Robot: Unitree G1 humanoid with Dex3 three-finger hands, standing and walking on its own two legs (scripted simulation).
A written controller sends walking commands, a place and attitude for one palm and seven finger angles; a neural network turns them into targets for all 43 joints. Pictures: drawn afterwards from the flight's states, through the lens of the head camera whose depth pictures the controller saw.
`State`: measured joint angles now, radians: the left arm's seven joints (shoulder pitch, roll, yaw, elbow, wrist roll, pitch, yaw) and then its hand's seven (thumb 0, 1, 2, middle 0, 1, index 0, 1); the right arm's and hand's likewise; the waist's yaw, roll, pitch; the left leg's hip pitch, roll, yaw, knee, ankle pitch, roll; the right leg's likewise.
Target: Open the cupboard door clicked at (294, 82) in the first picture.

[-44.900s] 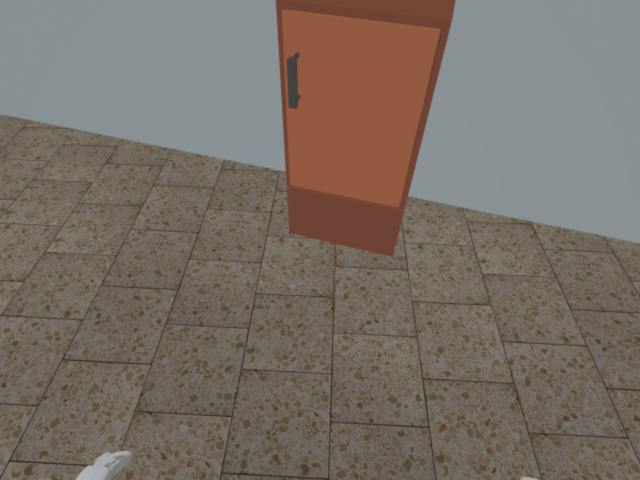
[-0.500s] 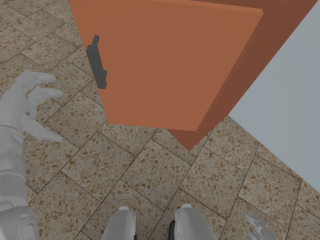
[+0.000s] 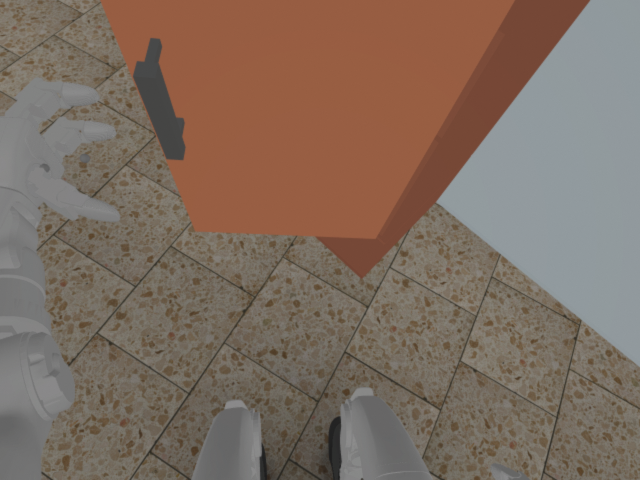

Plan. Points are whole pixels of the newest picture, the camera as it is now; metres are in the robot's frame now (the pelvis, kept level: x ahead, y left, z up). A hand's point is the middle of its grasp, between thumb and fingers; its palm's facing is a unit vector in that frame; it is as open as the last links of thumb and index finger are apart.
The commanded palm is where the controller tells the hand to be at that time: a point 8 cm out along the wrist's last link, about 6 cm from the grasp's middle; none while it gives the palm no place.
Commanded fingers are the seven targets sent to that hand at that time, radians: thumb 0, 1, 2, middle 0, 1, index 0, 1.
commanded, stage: move the hooked fingers beside the handle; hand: left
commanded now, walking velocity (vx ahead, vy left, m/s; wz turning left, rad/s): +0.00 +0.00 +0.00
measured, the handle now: (165, 104) +0.56 +0.17 +0.05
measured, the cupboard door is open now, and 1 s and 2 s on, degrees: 44 44 44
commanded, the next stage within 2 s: slide the fingers in behind the handle in 1.04 s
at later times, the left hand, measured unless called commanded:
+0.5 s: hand (95, 131) +0.51 +0.24 +0.06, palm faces -0.06 -1.00 -0.04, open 14.0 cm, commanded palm +0.49 +0.28 +0.05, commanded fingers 0.00 -0.50 0.30 -0.30 -1.20 -0.30 -1.20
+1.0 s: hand (95, 138) +0.51 +0.25 +0.05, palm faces -0.04 -1.00 -0.03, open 14.0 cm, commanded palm +0.49 +0.28 +0.05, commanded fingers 0.00 -0.50 0.30 -0.30 -1.20 -0.30 -1.20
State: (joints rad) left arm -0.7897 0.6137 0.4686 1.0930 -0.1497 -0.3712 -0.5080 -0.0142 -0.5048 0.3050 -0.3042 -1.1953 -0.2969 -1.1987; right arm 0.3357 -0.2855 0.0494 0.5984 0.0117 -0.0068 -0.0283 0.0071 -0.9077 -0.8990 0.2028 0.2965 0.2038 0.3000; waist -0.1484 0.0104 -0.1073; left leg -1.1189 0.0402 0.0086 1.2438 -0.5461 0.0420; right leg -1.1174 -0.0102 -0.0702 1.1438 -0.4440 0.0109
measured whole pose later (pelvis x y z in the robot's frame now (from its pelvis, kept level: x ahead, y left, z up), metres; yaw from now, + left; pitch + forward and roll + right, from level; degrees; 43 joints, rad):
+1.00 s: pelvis +0.00 +0.00 -0.01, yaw -1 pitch +26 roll -5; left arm -0.88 0.68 0.50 1.15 -0.10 -0.40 -0.47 -0.01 -0.50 0.31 -0.30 -1.20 -0.30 -1.20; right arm 0.32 -0.29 0.06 0.57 0.00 0.06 -0.02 0.00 -0.91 -0.90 0.20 0.30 0.20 0.30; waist -0.19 0.01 -0.09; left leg -1.18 0.05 0.00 1.27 -0.55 0.04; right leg -1.17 0.00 -0.08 1.16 -0.44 0.00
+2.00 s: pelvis +0.01 +0.00 +0.00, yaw +0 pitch +25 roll -4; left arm -0.83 0.49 0.39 1.06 -0.11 -0.44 -0.32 -0.01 -0.50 0.31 -0.30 -1.20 -0.30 -1.20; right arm 0.35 -0.26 0.04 0.59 -0.01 0.07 0.01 0.00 -0.91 -0.90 0.20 0.30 0.20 0.30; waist -0.17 0.02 -0.11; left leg -1.12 0.04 0.01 1.23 -0.55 0.04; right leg -1.12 0.00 -0.07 1.14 -0.45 0.01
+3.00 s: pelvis +0.00 -0.01 +0.00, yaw +0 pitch +24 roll -3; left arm -0.85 0.45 0.36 1.10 -0.09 -0.46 -0.25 -0.01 -0.40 0.35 -0.31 -1.21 -0.30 -1.21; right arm 0.34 -0.26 0.03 0.60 -0.02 0.05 0.01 0.01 -0.91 -0.90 0.20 0.30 0.20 0.30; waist -0.18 0.03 -0.12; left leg -1.12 0.04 0.01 1.24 -0.54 0.03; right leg -1.14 0.00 -0.06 1.16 -0.45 0.00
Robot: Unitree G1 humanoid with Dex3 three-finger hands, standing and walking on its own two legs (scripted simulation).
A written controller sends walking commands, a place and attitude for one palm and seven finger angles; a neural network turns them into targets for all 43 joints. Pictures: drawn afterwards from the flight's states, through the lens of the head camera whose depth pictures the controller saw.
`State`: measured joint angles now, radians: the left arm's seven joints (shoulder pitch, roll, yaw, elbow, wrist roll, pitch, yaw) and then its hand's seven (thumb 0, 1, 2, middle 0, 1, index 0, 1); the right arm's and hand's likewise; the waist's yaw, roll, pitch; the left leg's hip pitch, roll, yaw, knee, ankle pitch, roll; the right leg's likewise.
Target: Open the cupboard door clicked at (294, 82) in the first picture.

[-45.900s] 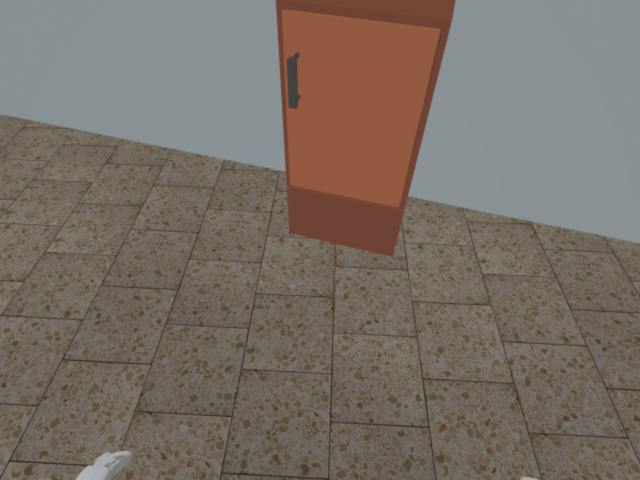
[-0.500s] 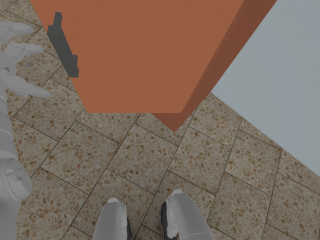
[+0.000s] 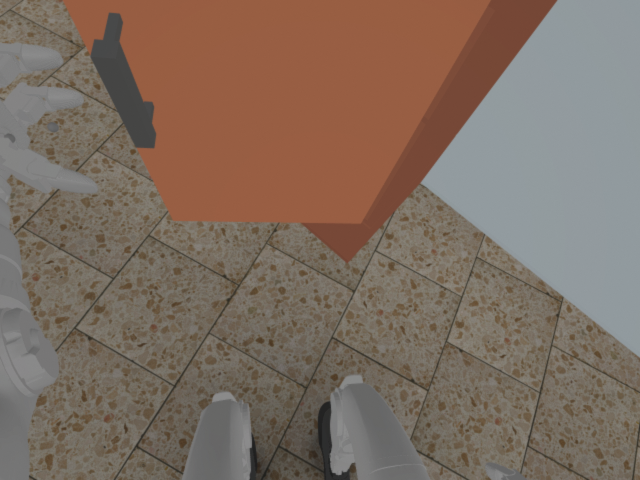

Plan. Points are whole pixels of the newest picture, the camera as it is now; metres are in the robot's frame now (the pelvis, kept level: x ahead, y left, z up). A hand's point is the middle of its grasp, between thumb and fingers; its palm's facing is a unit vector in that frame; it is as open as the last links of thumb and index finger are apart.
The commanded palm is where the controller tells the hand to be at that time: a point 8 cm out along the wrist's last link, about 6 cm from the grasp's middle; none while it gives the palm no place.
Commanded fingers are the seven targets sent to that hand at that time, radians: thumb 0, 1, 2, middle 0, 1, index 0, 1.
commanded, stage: move the hooked fingers beside the handle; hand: left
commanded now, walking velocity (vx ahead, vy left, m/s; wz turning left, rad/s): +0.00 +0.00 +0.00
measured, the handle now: (131, 87) +0.55 +0.18 +0.06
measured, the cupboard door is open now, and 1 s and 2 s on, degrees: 44 44 44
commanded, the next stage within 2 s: slide the fingers in behind the handle in 0.04 s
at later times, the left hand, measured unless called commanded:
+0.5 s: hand (72, 129) +0.50 +0.24 +0.06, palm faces -0.06 -1.00 -0.02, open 14.0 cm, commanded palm +0.48 +0.27 +0.06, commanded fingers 0.00 -0.50 0.30 -0.30 -1.20 -0.30 -1.20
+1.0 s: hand (112, 126) +0.50 +0.20 +0.06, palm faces -0.05 -1.00 -0.03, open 14.0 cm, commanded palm +0.48 +0.24 +0.06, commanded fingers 0.00 -0.50 0.30 -0.30 -1.20 -0.30 -1.20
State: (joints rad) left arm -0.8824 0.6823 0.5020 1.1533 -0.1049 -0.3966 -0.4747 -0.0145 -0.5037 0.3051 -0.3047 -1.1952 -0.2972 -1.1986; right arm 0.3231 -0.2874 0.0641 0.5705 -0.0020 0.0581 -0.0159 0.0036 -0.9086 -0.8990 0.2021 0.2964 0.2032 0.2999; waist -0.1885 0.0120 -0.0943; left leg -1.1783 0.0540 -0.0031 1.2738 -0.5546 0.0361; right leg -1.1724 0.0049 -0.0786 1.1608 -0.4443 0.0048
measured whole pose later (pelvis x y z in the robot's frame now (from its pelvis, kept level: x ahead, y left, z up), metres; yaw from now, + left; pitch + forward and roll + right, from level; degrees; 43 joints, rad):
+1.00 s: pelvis +0.01 +0.00 +0.01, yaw +1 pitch +25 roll -4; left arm -0.83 0.49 0.39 1.06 -0.11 -0.44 -0.32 -0.01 -0.50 0.31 -0.30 -1.20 -0.30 -1.20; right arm 0.35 -0.26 0.04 0.59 -0.01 0.07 0.01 0.00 -0.91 -0.90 0.20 0.30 0.20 0.30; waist -0.17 0.02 -0.11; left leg -1.12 0.04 0.01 1.23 -0.55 0.04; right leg -1.12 0.00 -0.07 1.14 -0.45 0.01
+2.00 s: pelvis +0.00 -0.01 +0.01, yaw +1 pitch +24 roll -3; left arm -0.85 0.45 0.36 1.10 -0.09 -0.46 -0.25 -0.01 -0.40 0.35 -0.31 -1.21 -0.30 -1.21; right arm 0.34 -0.26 0.03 0.60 -0.02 0.05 0.01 0.01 -0.91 -0.90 0.20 0.30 0.20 0.30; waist -0.18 0.03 -0.12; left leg -1.12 0.04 0.01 1.24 -0.54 0.03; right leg -1.14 0.00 -0.06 1.16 -0.45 0.00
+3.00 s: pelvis +0.01 -0.01 +0.02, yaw +0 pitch +23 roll -2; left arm -0.57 0.34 0.31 0.84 -0.16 -0.44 -0.25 0.00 0.71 0.76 -0.34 -1.32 -0.34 -1.35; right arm 0.35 -0.25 0.02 0.55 0.01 0.09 0.03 0.01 -0.91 -0.90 0.20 0.30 0.20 0.30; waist -0.13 0.02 -0.14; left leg -1.02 0.04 0.04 1.16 -0.54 0.02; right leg -1.05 0.00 -0.03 1.10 -0.45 0.00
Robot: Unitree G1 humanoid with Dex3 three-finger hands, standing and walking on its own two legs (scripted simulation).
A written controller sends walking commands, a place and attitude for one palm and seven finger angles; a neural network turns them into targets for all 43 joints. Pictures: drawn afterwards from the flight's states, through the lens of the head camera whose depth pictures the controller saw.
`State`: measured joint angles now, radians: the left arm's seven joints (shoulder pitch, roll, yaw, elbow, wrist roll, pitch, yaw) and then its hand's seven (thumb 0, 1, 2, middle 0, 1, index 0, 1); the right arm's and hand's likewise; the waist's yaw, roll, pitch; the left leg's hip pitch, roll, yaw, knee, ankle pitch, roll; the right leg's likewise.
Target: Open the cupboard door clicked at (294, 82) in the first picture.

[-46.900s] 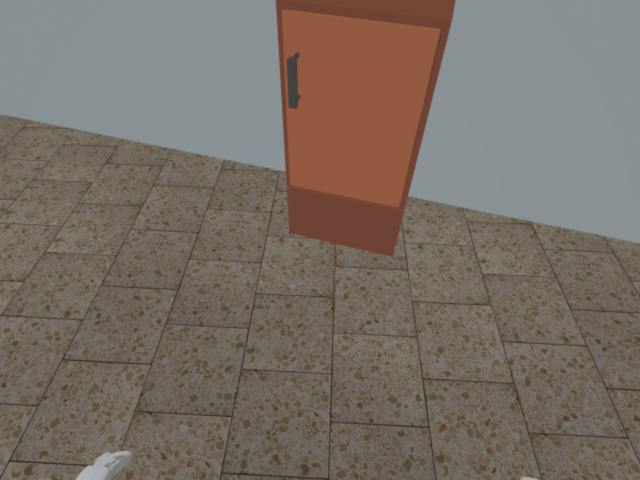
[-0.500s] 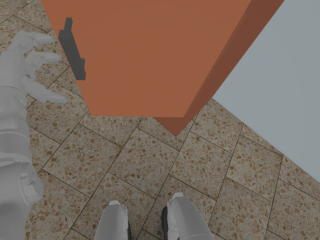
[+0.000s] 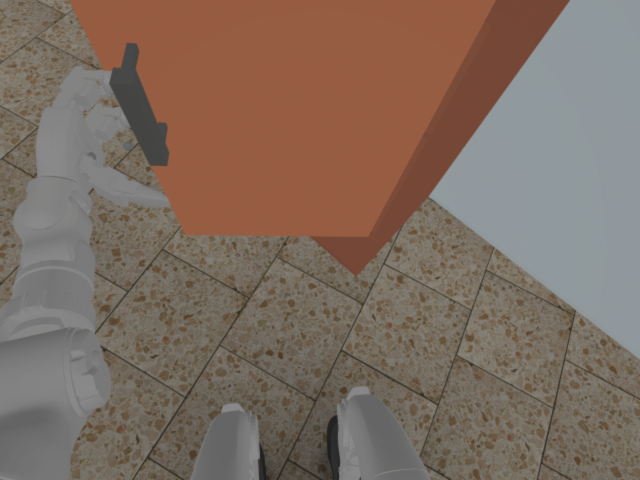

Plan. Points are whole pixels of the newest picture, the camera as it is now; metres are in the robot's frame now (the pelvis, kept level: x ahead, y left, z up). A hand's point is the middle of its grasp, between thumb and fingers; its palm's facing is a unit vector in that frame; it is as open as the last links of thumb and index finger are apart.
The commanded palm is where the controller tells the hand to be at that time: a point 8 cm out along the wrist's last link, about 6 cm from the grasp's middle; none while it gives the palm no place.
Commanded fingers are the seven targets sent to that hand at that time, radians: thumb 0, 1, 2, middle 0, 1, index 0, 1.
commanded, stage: slide the fingers in behind the handle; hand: left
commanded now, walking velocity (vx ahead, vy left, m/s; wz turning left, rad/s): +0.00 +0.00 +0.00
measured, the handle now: (146, 109) +0.55 +0.18 +0.05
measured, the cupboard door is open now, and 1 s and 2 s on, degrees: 44 44 50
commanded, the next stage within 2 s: close the thumb around the handle in 0.74 s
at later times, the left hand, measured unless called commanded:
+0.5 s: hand (157, 149) +0.49 +0.16 +0.05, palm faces -0.04 -1.00 -0.04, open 14.0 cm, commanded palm +0.47 +0.21 +0.05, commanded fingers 0.00 -0.50 0.30 -0.30 -1.20 -0.30 -1.20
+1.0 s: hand (154, 148) +0.49 +0.16 +0.05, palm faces -0.05 -1.00 -0.04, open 13.4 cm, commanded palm +0.47 +0.21 +0.05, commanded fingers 0.00 0.00 0.52 -0.34 -1.25 -0.34 -1.25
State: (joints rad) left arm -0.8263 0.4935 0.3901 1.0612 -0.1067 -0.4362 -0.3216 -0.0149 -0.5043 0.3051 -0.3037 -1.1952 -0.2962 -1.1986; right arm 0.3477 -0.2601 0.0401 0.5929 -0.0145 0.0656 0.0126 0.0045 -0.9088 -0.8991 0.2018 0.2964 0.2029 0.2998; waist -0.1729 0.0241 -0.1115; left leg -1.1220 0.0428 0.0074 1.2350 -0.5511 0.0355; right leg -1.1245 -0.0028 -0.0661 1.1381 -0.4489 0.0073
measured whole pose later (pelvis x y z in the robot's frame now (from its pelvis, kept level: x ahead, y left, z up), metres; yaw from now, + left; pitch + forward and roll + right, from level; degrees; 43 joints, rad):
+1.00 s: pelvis -0.01 -0.01 +0.00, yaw +0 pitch +24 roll -3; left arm -0.85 0.45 0.36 1.10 -0.09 -0.46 -0.25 -0.01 -0.40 0.35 -0.31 -1.21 -0.30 -1.21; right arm 0.34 -0.26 0.03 0.60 -0.02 0.05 0.01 0.01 -0.91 -0.90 0.20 0.30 0.20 0.30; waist -0.18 0.03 -0.12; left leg -1.12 0.04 0.01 1.24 -0.54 0.03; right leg -1.14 0.00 -0.06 1.16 -0.45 0.00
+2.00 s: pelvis +0.01 -0.01 +0.01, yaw +0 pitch +23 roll -2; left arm -0.57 0.34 0.31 0.84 -0.16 -0.44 -0.25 0.00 0.71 0.76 -0.34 -1.32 -0.34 -1.35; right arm 0.35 -0.25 0.02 0.55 0.01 0.09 0.03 0.01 -0.91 -0.90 0.20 0.30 0.20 0.30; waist -0.13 0.02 -0.14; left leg -1.02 0.04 0.04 1.16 -0.54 0.02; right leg -1.05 0.00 -0.03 1.10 -0.45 0.00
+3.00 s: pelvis +0.01 -0.06 +0.02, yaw +4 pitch +16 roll +2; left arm 0.16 -0.06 -0.17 0.18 0.05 -0.43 0.45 0.01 0.13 0.58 -0.35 -1.26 -0.35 -1.27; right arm 0.21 -0.21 -0.02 0.57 -0.06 -0.04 0.01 0.01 -0.91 -0.90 0.20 0.30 0.20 0.30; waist -0.02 0.02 -0.14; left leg -0.87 0.01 -0.03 1.12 -0.52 -0.04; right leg -0.92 -0.02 -0.10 1.14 -0.50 -0.07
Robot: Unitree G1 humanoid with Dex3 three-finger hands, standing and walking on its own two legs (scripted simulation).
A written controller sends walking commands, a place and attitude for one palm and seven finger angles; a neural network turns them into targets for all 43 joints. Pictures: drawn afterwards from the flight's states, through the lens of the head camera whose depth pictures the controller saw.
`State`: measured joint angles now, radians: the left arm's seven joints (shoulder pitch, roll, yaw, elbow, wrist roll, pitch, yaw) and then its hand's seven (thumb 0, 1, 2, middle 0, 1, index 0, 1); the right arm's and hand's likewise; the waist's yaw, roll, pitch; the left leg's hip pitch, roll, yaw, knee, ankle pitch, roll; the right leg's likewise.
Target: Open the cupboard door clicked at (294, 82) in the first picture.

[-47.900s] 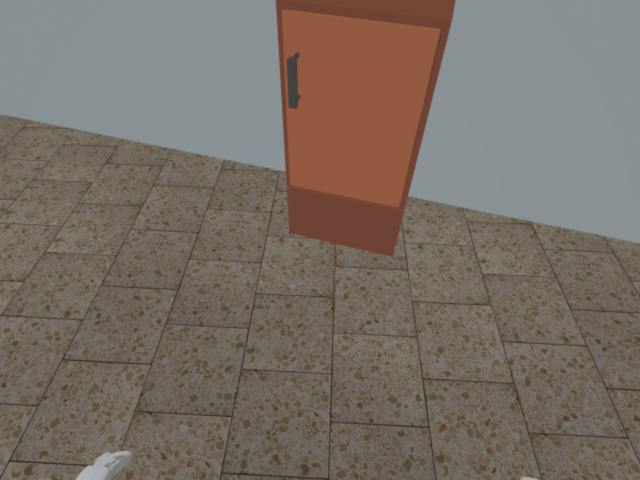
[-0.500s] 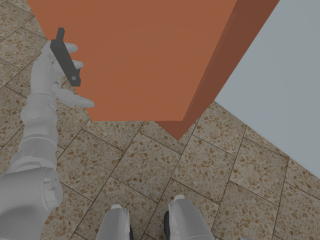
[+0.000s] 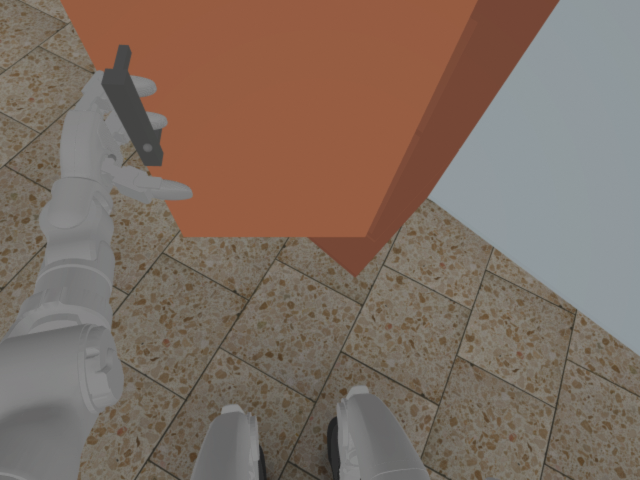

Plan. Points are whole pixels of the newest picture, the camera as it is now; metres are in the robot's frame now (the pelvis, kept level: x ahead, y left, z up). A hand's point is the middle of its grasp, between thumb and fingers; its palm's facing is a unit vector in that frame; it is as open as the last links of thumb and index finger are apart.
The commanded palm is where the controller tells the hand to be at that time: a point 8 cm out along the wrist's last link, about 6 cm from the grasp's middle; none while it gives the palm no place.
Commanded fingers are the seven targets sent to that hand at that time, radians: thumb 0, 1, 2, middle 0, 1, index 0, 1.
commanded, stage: close the thumb around the handle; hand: left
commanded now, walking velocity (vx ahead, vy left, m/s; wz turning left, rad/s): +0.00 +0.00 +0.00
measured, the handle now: (139, 110) +0.56 +0.18 +0.06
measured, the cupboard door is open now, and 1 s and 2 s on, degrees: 44 50 83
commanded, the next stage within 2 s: pull the door open along its arc in 0.54 s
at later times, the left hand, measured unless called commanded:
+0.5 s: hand (151, 148) +0.50 +0.16 +0.05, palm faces -0.06 -1.00 -0.03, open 5.8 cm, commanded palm +0.48 +0.21 +0.05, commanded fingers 0.00 0.90 0.90 -0.40 -1.35 -0.40 -1.35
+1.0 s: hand (153, 177) +0.46 +0.16 +0.05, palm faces -0.07 -1.00 -0.01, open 5.9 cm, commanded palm +0.41 +0.21 +0.05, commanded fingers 0.00 0.90 0.90 -0.40 -1.35 -0.40 -1.35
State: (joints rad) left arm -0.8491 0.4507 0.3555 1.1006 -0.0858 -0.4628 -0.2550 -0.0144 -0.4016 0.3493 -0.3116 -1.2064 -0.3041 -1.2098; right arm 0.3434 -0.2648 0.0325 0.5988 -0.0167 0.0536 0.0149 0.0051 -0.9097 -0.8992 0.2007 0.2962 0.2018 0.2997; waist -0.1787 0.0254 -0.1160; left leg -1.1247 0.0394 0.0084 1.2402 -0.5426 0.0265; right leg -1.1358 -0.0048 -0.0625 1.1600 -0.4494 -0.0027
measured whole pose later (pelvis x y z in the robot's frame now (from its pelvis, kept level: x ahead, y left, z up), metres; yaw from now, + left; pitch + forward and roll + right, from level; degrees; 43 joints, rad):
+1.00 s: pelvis +0.01 +0.00 +0.02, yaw -1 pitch +23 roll -2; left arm -0.57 0.34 0.31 0.84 -0.16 -0.44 -0.25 0.00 0.71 0.76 -0.34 -1.32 -0.34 -1.35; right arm 0.35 -0.25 0.02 0.55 0.01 0.09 0.03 0.01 -0.91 -0.90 0.20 0.30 0.20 0.30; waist -0.13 0.02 -0.14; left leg -1.02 0.04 0.04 1.16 -0.54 0.02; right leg -1.05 0.00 -0.03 1.10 -0.45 0.00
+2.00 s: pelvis +0.01 -0.05 +0.02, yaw +4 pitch +16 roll +2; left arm 0.16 -0.06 -0.17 0.18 0.05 -0.43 0.45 0.01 0.13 0.58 -0.35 -1.26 -0.35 -1.27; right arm 0.21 -0.21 -0.02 0.57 -0.06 -0.04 0.01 0.01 -0.91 -0.90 0.20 0.30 0.20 0.30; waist -0.02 0.02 -0.14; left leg -0.87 0.01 -0.03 1.12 -0.52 -0.04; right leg -0.92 -0.02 -0.10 1.14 -0.50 -0.07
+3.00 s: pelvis +0.00 +0.01 +0.00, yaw +2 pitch +15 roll -1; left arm 0.33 0.04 -0.31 -0.06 0.06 -0.37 0.10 -0.01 -0.51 0.30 -0.15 -0.31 -0.18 -0.33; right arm 0.23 -0.19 0.02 0.38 -0.02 -0.03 0.04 0.01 -0.91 -0.90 0.20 0.30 0.20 0.30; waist -0.02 0.01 -0.15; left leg -0.93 -0.01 0.02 1.23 -0.57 0.04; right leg -0.95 -0.05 -0.04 1.20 -0.51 0.01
